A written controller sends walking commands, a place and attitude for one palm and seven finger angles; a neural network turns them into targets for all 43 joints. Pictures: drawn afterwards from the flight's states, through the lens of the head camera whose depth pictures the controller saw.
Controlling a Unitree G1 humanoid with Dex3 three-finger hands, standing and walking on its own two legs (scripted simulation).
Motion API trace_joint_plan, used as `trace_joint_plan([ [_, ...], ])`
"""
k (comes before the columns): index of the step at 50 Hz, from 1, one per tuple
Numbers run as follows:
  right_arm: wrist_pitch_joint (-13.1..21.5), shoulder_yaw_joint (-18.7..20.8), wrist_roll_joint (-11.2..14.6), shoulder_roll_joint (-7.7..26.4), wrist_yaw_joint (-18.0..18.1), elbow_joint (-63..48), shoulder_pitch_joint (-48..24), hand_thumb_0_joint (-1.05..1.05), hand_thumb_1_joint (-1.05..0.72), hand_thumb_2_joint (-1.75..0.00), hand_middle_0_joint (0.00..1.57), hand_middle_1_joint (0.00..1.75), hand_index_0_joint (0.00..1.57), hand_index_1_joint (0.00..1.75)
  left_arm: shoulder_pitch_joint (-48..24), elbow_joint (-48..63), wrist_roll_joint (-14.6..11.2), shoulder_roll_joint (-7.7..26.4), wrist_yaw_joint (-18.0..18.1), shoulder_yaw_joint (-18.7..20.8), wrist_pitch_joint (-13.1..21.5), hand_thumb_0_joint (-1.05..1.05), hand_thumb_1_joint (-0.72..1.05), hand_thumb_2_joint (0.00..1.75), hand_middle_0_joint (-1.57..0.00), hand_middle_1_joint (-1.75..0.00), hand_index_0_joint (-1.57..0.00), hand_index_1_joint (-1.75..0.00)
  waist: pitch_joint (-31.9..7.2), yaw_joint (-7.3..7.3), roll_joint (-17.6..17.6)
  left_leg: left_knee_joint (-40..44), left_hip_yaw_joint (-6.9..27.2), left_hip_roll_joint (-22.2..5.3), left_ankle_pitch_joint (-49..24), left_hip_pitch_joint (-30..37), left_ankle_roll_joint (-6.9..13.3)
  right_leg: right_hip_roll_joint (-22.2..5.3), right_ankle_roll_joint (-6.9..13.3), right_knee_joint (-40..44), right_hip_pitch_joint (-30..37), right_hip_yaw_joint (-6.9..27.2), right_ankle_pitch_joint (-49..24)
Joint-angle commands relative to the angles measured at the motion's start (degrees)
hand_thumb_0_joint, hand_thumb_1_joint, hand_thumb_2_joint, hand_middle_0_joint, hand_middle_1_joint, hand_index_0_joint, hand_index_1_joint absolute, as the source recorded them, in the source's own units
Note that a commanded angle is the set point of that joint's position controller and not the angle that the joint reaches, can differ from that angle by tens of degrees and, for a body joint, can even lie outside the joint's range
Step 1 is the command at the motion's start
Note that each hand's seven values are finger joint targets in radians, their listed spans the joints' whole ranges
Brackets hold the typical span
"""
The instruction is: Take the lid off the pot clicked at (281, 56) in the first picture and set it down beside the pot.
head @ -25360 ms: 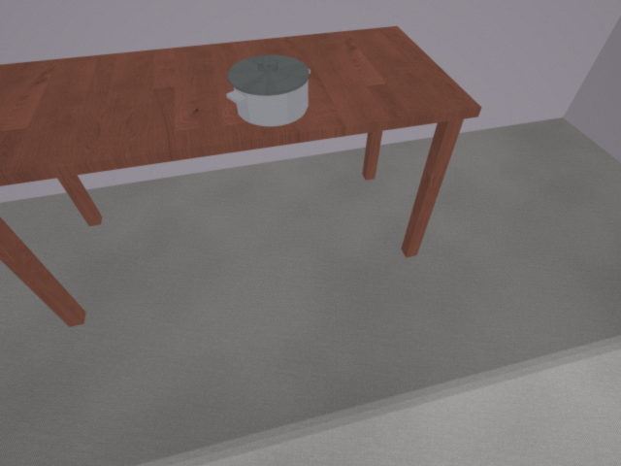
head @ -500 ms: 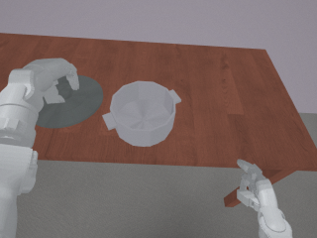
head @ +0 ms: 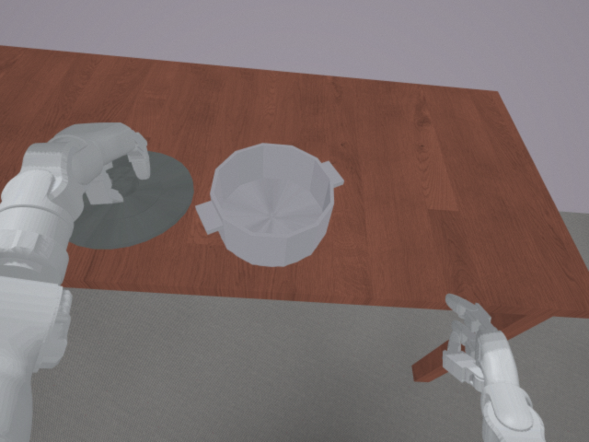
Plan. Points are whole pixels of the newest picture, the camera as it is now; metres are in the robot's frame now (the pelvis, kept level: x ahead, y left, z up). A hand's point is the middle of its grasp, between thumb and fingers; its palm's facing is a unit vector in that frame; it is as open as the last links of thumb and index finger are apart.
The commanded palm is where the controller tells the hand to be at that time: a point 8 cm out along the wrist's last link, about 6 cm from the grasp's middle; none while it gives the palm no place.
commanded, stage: lower the lid onto the table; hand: left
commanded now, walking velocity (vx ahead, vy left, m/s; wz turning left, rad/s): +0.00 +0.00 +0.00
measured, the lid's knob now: (119, 181) +0.48 +0.26 +0.04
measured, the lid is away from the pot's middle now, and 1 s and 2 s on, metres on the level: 0.23 0.24 0.25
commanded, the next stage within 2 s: open the fingers wide in 1.00 s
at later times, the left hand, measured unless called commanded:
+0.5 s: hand (109, 197) +0.46 +0.27 +0.03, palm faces -0.48 -0.09 -0.87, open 7.9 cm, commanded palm +0.52 +0.27 +0.10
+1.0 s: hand (120, 197) +0.47 +0.27 +0.01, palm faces -0.43 -0.10 -0.90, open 7.9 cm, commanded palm +0.52 +0.25 +0.06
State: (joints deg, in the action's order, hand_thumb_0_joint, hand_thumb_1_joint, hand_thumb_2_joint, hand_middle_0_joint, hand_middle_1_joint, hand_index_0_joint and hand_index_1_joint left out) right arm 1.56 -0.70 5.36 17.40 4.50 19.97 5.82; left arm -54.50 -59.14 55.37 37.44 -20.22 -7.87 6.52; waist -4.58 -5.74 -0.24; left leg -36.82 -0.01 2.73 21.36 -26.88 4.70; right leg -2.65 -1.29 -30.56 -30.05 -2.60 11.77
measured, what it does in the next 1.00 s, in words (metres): stands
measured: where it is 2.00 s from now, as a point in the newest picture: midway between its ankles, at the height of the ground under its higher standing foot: outside the picture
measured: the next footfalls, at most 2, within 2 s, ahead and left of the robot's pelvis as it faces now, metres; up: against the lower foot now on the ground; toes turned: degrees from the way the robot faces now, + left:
none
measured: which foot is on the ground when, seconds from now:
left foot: down 0.00-1.00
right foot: down 0.00-1.00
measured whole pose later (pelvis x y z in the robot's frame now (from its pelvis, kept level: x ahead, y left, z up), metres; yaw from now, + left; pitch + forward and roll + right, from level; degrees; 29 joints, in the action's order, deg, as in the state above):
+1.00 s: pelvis +0.00 +0.02 -0.02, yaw +1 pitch +17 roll -5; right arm 2.8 1.1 4.5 18.4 3.6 16.7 7.1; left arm -58.0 -63.9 58.4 34.3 -13.1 -9.5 3.4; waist -6.8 -8.3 -0.5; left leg -48.9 1.5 2.9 26.4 -39.2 6.1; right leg -1.8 0.5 -40.1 -40.9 -1.9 14.7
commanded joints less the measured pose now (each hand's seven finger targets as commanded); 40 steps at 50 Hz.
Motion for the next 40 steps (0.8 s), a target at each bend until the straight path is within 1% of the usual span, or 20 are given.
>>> trace_joint_plan([
  [1,-7.22,1.22,-0.99,8.00,0.60,9.12,11.86,0.00,-0.90,-0.90,0.20,0.30,0.20,0.30,-32.76,11.59,-0.64,15.08,3.58,4.65,0.12,0.00,0.60,1.03,-0.80,-1.00,-0.83,-1.02,-18.24,-1.04,13.37,2.18,4.20,-3.87,-35.51,16.46,-3.86,2.62,3.70,-0.84,0.97,-1.56,-10.65],
  [3,-7.06,1.31,-1.00,8.23,0.74,8.81,12.04,0.00,-0.90,-0.90,0.20,0.30,0.20,0.30,-33.85,13.44,-0.57,16.68,3.86,5.56,0.57,0.00,0.60,1.03,-0.80,-1.00,-0.83,-1.02,-20.14,-1.06,13.98,2.00,4.35,-3.91,-36.40,17.24,-4.02,2.63,3.65,-1.35,1.07,-1.30,-10.78],
  [5,-6.85,1.40,-1.09,7.89,0.78,8.73,12.30,0.00,-0.90,-0.90,0.20,0.30,0.20,0.30,-33.69,13.88,-0.50,15.98,4.12,5.58,0.57,0.00,0.60,1.03,-0.80,-1.00,-0.83,-1.02,-21.46,-0.75,15.10,1.08,4.43,-3.95,-39.37,18.33,-4.22,2.70,3.70,-1.77,1.04,-1.34,-12.06],
  [6,-6.82,1.36,-1.19,7.82,0.78,8.73,12.56,0.00,-0.90,-0.90,0.20,0.30,0.20,0.30,-33.46,13.67,-0.52,15.88,4.33,5.51,0.47,0.00,0.60,1.03,-0.80,-1.00,-0.83,-1.02,-22.08,-0.82,13.98,0.86,4.56,-3.86,-39.10,18.04,-4.13,2.76,3.57,-1.90,1.36,-1.39,-12.21],
  [9,-6.80,1.41,-1.25,7.84,0.84,8.63,12.67,0.00,-0.90,-0.90,0.20,0.30,0.20,0.30,-32.62,12.60,-0.37,16.16,4.73,5.86,0.53,0.00,0.60,1.03,-0.80,-1.00,-0.83,-1.02,-21.55,-0.75,14.68,0.33,4.25,-3.83,-38.60,17.32,-4.20,2.79,3.61,-2.33,0.27,-1.38,-11.68],
  [11,-6.97,1.30,-1.07,8.22,0.81,8.95,12.64,0.00,-0.90,-0.90,0.20,0.30,0.20,0.30,-32.38,12.13,-0.35,15.85,4.78,5.43,0.42,0.00,0.60,1.03,-0.80,-1.00,-0.83,-1.02,-20.39,-1.05,12.97,0.12,4.30,-4.17,-37.80,15.93,-4.17,2.76,3.51,-2.67,-0.45,-1.43,-11.60],
  [13,-6.95,1.51,-1.12,8.23,0.74,8.83,12.90,0.00,-0.90,-0.90,0.20,0.30,0.20,0.30,-32.80,12.46,-0.35,14.82,4.83,4.57,0.41,0.00,0.60,1.03,-0.80,-1.00,-0.83,-1.02,-20.99,-1.30,15.07,-0.33,4.54,-4.24,-39.60,17.04,-4.56,2.83,3.53,-3.21,-1.97,-1.40,-11.23],
  [17,-6.96,1.47,-1.39,8.56,0.81,8.68,13.38,0.00,-0.90,-0.90,0.20,0.30,0.20,0.30,-31.55,11.26,-0.07,17.77,4.90,6.75,0.89,0.00,0.60,1.03,-0.80,-1.00,-0.83,-1.02,-20.96,-0.85,13.77,-1.66,4.20,-3.75,-38.76,15.05,-4.40,2.82,3.65,-4.00,-1.70,-1.32,-11.71],
  [19,-7.06,1.36,-1.28,8.33,0.85,8.42,13.21,0.00,-0.90,-0.90,0.20,0.30,0.20,0.30,-31.25,10.80,0.10,15.71,4.90,5.24,0.86,0.00,0.60,1.03,-0.80,-1.00,-0.83,-1.02,-20.88,-1.11,13.92,-1.95,4.32,-4.03,-38.08,14.45,-4.29,2.96,3.49,-4.39,-2.66,-1.37,-11.04],
  [21,-7.11,1.46,-1.27,8.41,0.73,8.59,13.44,0.00,-0.90,-0.90,0.20,0.30,0.20,0.30,-31.63,11.25,0.11,15.43,4.95,5.09,0.99,0.00,0.60,1.03,-0.80,-1.00,-0.83,-1.02,-20.93,-1.10,15.27,-2.44,4.84,-4.32,-39.50,15.18,-4.74,3.08,3.56,-4.86,-4.06,-1.56,-10.56],
  [23,-7.18,1.57,-1.35,8.50,0.81,8.21,13.73,0.00,-0.90,-0.90,0.20,0.30,0.20,0.30,-32.65,12.91,0.09,17.23,5.09,6.11,1.51,0.00,0.60,1.03,-0.80,-1.00,-0.83,-1.02,-22.68,-1.14,16.64,-2.85,5.33,-4.43,-40.80,16.40,-5.16,3.11,3.51,-5.31,-4.55,-1.43,-10.29],
  [24,-7.12,1.64,-1.34,8.24,0.82,8.27,13.77,0.00,-0.90,-0.90,0.20,0.30,0.20,0.30,-32.52,12.50,-0.05,15.07,5.17,4.91,1.42,0.00,0.60,1.03,-0.80,-1.00,-0.83,-1.02,-22.63,-1.29,17.09,-3.25,5.71,-4.57,-41.42,16.98,-5.27,3.11,3.54,-5.46,-5.69,-1.64,-10.05],
  [28,-6.95,2.03,-1.51,8.34,0.68,8.54,14.53,0.00,-0.90,-0.90,0.20,0.30,0.20,0.30,-33.48,14.42,-0.62,14.39,5.77,4.95,1.57,0.00,0.60,1.03,-0.80,-1.00,-0.83,-1.02,-23.47,-1.37,18.15,-3.70,6.62,-5.05,-44.02,18.91,-5.96,3.32,3.47,-5.88,-7.45,-1.81,-9.54],
  [30,-6.95,2.12,-1.59,8.29,0.49,8.89,14.78,0.00,-0.90,-0.90,0.20,0.30,0.20,0.30,-32.76,13.31,-0.57,12.41,6.26,4.02,1.21,0.00,0.60,1.03,-0.80,-1.00,-0.83,-1.02,-22.86,-1.52,17.26,-3.95,6.78,-5.12,-42.64,18.00,-5.91,3.34,3.45,-6.07,-8.28,-2.00,-8.76],
  [31,-7.02,2.06,-1.47,8.41,0.54,8.68,14.67,0.00,-0.90,-0.90,0.20,0.30,0.20,0.30,-31.51,11.60,-0.08,13.82,6.73,5.17,1.03,0.00,0.60,1.03,-0.80,-1.00,-0.83,-1.02,-21.57,-1.50,15.77,-4.22,6.51,-4.95,-41.04,16.41,-5.72,3.29,3.46,-6.23,-8.29,-1.76,-8.48],
  [33,-7.11,2.11,-1.57,8.44,0.35,8.65,14.66,0.00,-0.90,-0.90,0.20,0.30,0.20,0.30,-33.50,13.69,0.26,13.67,7.48,4.84,0.94,0.00,0.60,1.03,-0.80,-1.00,-0.83,-1.02,-22.55,-1.29,17.59,-4.00,7.37,-5.24,-43.20,17.61,-6.39,3.27,3.58,-6.61,-8.74,-1.69,-8.84],
  [34,-7.12,2.34,-1.75,8.18,0.14,8.78,14.70,0.00,-0.90,-0.90,0.20,0.30,0.20,0.30,-34.05,14.35,0.60,11.74,7.89,3.80,0.63,0.00,0.60,1.03,-0.80,-1.00,-0.83,-1.02,-23.44,-1.35,19.06,-4.42,7.75,-5.38,-44.53,18.89,-6.70,3.27,3.64,-6.72,-9.55,-1.84,-8.79],
  [35,-7.06,2.38,-1.87,8.04,-0.04,8.83,15.00,0.00,-0.90,-0.90,0.20,0.30,0.20,0.30,-33.02,12.76,0.68,10.58,8.27,3.45,0.13,0.00,0.60,1.03,-0.80,-1.00,-0.83,-1.02,-22.70,-1.44,18.65,-4.81,7.75,-5.33,-44.97,18.78,-6.73,3.47,3.63,-6.96,-10.31,-1.99,-8.63],
  [37,-7.29,2.24,-1.87,8.53,-0.27,8.91,15.21,0.00,-0.90,-0.90,0.20,0.30,0.20,0.30,-31.76,10.08,0.92,12.85,8.79,4.96,-0.33,0.00,0.60,1.03,-0.80,-1.00,-0.83,-1.02,-21.29,-1.39,15.59,-4.97,7.49,-4.97,-43.31,15.92,-6.51,3.43,3.67,-7.19,-9.63,-1.81,-8.80],
  [40,-7.58,2.16,-1.79,8.54,-0.58,8.67,14.74,0.00,-0.90,-0.90,0.20,0.30,0.20,0.30,-32.94,9.40,1.98,11.55,9.70,3.89,-1.44,0.00,0.60,1.03,-0.80,-1.00,-0.83,-1.02,-20.45,-1.84,15.76,-5.00,8.13,-5.37,-40.13,14.80,-6.61,3.40,3.56,-7.72,-10.79,-1.74,-7.30],
])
